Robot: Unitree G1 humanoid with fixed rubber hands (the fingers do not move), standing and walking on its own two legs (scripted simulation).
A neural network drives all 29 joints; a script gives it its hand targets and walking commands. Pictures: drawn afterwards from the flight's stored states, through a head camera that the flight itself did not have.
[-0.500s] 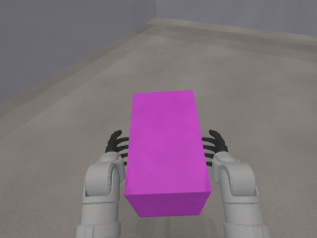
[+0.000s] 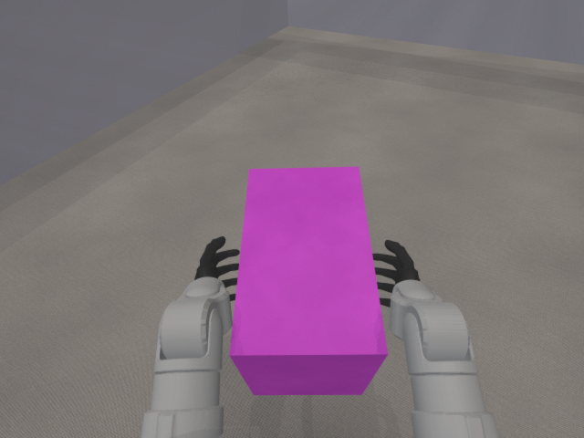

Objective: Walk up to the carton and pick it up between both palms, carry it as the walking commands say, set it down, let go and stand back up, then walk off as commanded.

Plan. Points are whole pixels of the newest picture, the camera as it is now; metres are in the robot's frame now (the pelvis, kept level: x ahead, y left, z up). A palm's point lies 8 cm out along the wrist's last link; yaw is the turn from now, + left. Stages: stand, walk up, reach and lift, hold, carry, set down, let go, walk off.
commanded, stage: carry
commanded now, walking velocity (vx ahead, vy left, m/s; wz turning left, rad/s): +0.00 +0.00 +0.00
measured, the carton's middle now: (305, 282) +0.36 +0.01 +0.01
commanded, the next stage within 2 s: hold in 0.26 s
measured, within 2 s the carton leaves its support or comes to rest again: neither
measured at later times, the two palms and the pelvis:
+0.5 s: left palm (215, 315) +0.28 +0.14 +0.04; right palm (404, 318) +0.28 -0.12 +0.04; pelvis +0.00 +0.00 +0.00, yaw +0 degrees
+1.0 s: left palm (214, 278) +0.31 +0.14 +0.10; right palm (399, 323) +0.27 -0.11 +0.04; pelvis -0.04 +0.01 +0.00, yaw +0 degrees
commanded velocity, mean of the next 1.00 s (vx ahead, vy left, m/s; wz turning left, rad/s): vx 0.00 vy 0.00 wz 0.00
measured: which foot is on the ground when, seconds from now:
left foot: down 0.00-1.00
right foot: down 0.00-1.00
